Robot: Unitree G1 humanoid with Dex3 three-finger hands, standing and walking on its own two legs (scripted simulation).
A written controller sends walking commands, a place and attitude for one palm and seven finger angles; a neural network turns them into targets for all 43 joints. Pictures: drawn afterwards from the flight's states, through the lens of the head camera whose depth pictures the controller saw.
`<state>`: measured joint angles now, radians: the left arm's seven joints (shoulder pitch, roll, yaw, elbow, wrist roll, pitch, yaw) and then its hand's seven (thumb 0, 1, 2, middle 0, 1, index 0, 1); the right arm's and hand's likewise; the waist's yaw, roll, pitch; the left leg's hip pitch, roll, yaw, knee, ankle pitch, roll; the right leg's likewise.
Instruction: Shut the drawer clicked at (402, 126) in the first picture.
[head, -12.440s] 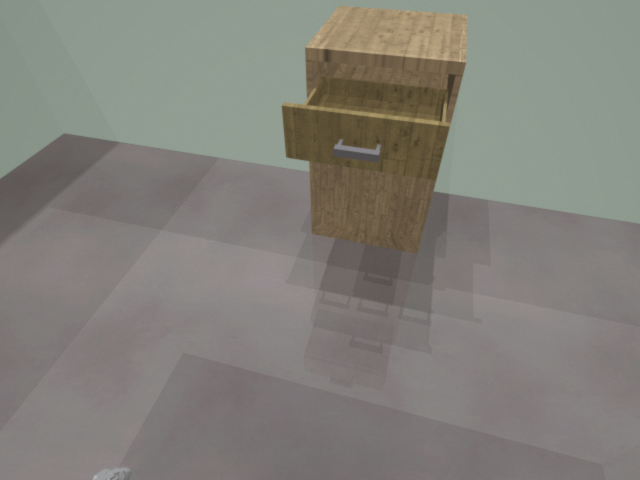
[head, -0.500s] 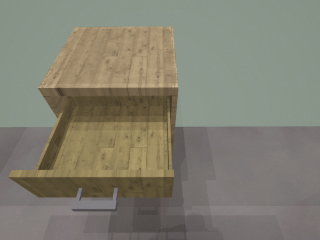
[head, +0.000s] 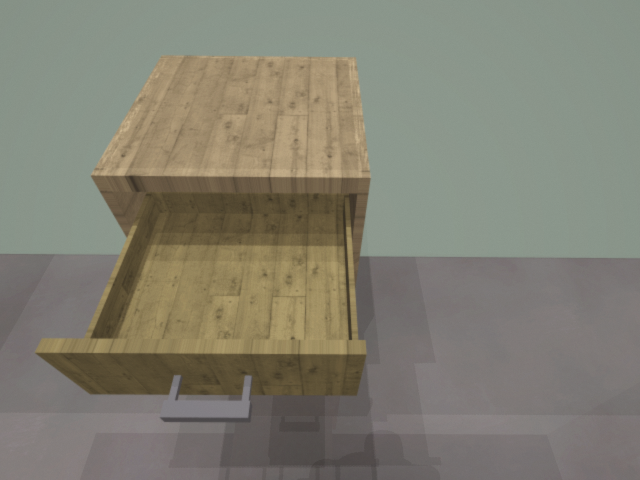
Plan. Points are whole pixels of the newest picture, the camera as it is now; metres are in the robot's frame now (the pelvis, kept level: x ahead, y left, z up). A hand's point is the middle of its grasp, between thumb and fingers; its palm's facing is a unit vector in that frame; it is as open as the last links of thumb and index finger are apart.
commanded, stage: come to a stop and stand still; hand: left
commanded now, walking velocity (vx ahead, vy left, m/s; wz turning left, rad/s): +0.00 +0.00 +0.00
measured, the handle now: (209, 396) +0.24 +0.17 -0.08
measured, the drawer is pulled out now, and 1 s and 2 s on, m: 0.30 0.30 0.29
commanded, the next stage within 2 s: look again from close up in 0.10 s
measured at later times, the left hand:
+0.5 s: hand out of the picture +0.00 +0.19 -0.18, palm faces +0.02 -0.98 -0.20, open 7.3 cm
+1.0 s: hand (152, 442) +0.16 +0.21 -0.02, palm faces +0.20 -0.97 -0.11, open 7.0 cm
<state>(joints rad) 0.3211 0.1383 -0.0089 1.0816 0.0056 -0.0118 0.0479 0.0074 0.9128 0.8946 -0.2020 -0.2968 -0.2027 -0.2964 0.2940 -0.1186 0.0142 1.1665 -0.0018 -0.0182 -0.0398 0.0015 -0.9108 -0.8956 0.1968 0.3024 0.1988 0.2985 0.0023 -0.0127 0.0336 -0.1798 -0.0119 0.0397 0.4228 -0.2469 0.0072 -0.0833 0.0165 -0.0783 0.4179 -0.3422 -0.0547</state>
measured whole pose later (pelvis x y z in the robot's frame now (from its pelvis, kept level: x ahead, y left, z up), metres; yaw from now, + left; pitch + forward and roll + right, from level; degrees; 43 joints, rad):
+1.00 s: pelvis -0.04 +0.04 -0.02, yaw +1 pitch +4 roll +1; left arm 0.44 0.15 0.04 0.08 -0.14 -0.14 0.08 0.02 0.92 0.89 -0.26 -0.36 -0.26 -0.36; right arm 0.27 -0.22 -0.02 0.78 0.01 -0.24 -0.03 0.01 -0.91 -0.90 0.20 0.30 0.20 0.30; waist -0.04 0.02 -0.07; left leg -0.41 -0.06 0.04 0.62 -0.28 0.05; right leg -0.34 -0.04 -0.05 0.67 -0.40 -0.01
